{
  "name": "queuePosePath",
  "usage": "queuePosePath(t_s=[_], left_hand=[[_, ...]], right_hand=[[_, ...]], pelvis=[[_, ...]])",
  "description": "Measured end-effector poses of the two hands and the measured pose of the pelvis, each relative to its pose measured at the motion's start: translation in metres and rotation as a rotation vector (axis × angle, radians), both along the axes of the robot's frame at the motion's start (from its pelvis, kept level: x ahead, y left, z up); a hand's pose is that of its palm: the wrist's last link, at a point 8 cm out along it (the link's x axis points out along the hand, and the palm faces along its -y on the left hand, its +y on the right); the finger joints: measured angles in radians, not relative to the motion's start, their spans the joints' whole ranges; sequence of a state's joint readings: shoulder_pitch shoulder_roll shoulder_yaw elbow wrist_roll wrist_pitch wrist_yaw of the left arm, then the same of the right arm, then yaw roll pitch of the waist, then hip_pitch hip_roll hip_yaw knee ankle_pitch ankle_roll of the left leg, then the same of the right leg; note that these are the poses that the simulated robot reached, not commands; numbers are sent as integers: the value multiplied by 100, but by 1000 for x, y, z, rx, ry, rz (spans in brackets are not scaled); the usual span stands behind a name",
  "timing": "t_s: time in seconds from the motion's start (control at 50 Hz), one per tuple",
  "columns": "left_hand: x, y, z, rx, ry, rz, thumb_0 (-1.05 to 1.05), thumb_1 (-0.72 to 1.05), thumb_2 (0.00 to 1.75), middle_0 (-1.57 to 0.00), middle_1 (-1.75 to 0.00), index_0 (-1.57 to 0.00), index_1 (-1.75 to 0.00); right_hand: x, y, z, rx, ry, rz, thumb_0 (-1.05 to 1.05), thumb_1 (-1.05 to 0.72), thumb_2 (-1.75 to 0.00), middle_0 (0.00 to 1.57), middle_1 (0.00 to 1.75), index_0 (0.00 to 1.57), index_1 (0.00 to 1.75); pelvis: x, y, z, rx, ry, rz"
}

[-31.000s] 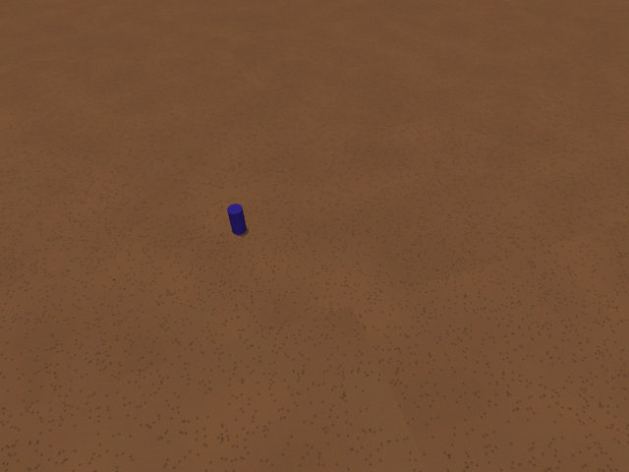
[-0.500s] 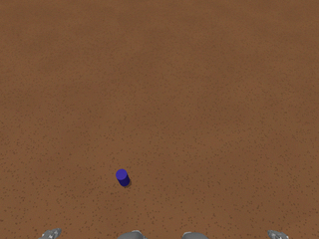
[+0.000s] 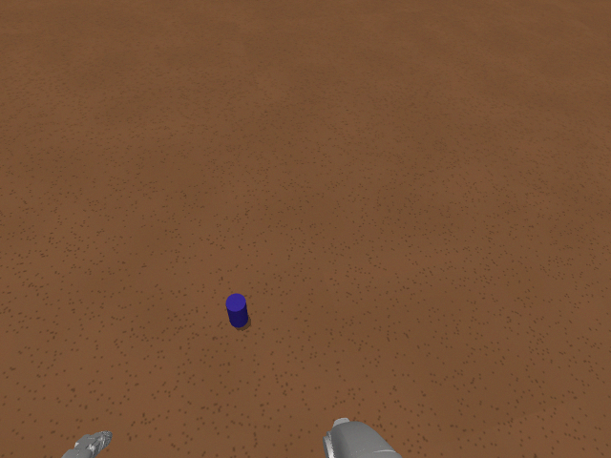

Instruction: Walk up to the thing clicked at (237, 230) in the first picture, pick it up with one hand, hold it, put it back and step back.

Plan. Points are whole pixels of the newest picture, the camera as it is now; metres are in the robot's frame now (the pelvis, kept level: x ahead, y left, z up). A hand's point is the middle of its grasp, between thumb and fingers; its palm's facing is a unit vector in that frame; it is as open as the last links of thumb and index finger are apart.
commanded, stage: step back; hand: left
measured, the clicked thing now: (237, 311) +0.63 +0.19 -0.70
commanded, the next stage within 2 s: none
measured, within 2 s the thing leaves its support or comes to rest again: neither
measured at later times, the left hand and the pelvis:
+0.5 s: hand out of the picture -0.06 +0.20 -0.13, palm faces -0.06 -0.90 -0.43, open 7.4 cm; pelvis -0.16 -0.06 +0.00, yaw -3 degrees
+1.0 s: hand out of the picture -0.25 +0.17 -0.16, palm faces -0.05 -0.91 -0.42, open 7.4 cm; pelvis -0.34 -0.10 -0.02, yaw -3 degrees
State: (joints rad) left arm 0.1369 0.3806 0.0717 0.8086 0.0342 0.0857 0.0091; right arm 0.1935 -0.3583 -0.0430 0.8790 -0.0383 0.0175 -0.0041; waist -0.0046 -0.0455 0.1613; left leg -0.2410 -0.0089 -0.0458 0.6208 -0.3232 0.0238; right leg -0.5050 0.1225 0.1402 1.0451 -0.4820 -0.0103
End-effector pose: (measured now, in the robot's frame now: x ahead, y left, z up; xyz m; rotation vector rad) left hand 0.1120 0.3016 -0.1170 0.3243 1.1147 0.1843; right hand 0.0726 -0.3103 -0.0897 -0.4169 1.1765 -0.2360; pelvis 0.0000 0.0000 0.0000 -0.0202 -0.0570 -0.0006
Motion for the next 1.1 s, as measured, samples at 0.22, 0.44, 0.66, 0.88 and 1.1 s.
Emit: queuePosePath(t_s=[0.22, 0.44, 0.66, 0.88, 1.1], left_hand=[[-97, -4, -1, 55, 101, -6, 0, 90, 90, -21, -30, -20, -30], [-177, -54, 25, 79, 89, -20, 0, 90, 90, -21, -30, -20, -30], [-192, -54, 9, 61, -92, -21, 0, 90, 90, -21, -30, -20, -30], [-293, -72, 4, 14, 11, 10, 0, 90, 90, -21, -30, -20, -30], [-424, -102, 15, 93, 108, 19, 0, 90, 90, -21, -30, -20, -30]], right_hand=[[-39, -28, 2, -9, -108, 12, 1, -90, -90, 21, 30, 21, 30], [-124, -65, -24, 61, -72, -62, 1, -90, -90, 20, 30, 21, 30], [-231, -60, -32, 22, 87, -2, 1, -90, -90, 21, 30, 21, 30], [-269, -77, -2, -5, -27, 31, 1, -90, -90, 21, 30, 21, 30], [-320, -113, -27, 70, -89, 0, 1, -90, -90, 20, 30, 20, 30]], pelvis=[[-71, -24, -5, 13, 21, -75], [-142, -55, -1, 61, 20, -77], [-219, -60, -15, 50, 26, 29], [-289, -77, -1, 5, 42, -6], [-367, -111, -7, 31, 15, -51]])
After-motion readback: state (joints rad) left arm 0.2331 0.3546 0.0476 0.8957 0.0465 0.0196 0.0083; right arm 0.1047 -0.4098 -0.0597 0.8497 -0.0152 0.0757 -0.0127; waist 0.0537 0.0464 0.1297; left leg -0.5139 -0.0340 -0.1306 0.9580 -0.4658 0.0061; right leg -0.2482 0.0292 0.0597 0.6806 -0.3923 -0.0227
